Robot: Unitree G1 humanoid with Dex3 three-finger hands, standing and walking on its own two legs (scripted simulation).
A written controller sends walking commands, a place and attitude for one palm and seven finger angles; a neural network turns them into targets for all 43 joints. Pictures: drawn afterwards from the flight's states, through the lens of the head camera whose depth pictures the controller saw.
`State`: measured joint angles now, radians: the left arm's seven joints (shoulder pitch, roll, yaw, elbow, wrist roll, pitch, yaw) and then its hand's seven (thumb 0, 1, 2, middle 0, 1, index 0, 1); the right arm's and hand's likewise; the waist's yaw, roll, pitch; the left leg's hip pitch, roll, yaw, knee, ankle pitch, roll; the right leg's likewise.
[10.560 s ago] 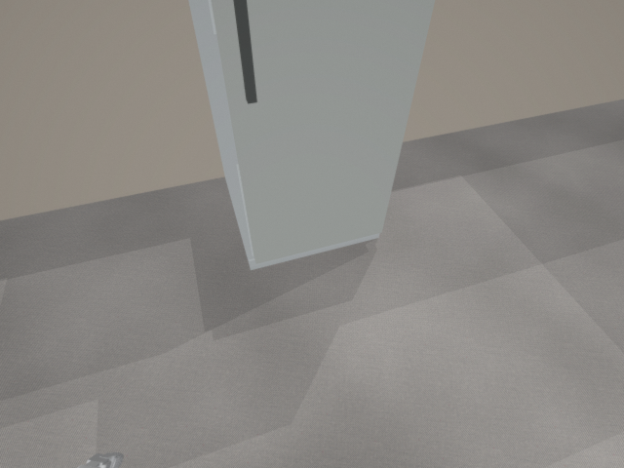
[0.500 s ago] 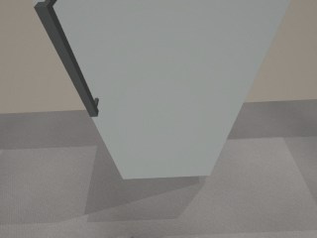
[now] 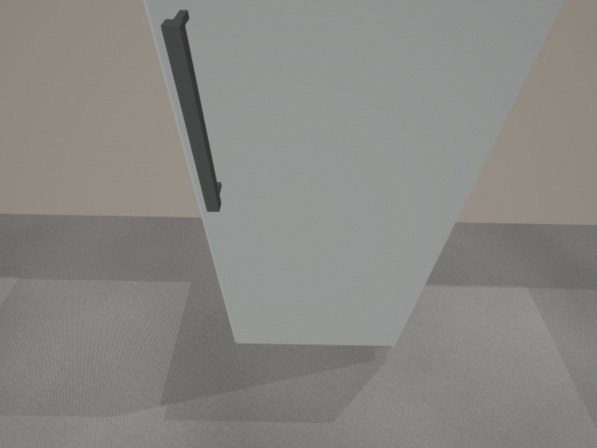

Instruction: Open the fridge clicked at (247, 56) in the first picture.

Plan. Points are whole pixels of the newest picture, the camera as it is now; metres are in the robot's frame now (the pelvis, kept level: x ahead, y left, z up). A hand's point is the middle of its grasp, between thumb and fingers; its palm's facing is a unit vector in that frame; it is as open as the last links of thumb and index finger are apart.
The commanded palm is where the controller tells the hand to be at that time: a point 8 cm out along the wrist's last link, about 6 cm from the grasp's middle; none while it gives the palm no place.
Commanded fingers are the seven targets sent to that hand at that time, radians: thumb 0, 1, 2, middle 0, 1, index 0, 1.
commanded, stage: come to a stop and stand still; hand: left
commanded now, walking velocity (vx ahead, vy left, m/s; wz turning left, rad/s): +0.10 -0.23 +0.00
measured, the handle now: (200, 126) +0.52 +0.20 +0.17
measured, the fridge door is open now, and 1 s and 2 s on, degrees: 0 0 0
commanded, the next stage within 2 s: look again from close up in 0.54 s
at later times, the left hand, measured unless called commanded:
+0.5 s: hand out of the picture +0.06 +0.16 -0.17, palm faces -0.02 -0.97 -0.25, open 7.2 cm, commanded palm none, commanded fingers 0.00 0.90 0.90 -0.20 -0.30 -0.20 -0.30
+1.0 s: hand out of the picture +0.02 +0.15 -0.17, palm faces +0.02 -0.98 -0.22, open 7.3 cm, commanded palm none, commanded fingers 0.00 0.90 0.90 -0.20 -0.30 -0.20 -0.30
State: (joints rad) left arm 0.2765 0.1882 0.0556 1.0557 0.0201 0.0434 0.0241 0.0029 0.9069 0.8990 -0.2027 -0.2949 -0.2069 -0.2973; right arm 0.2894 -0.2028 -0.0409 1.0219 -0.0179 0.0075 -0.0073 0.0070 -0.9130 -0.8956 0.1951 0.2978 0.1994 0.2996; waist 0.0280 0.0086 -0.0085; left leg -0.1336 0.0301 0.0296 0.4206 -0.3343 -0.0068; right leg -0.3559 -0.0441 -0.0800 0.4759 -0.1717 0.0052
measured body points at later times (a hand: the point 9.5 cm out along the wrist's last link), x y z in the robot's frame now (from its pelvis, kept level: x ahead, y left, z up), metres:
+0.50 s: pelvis +0.02 -0.02 -0.01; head +0.04 -0.04 +0.44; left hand +0.07 +0.21 -0.15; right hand -0.01 -0.23 -0.17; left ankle -0.03 +0.11 -0.74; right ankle +0.02 -0.11 -0.74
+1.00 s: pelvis +0.01 -0.03 +0.00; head +0.02 -0.04 +0.45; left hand +0.02 +0.20 -0.15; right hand +0.00 -0.24 -0.17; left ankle -0.03 +0.11 -0.74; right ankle +0.02 -0.11 -0.74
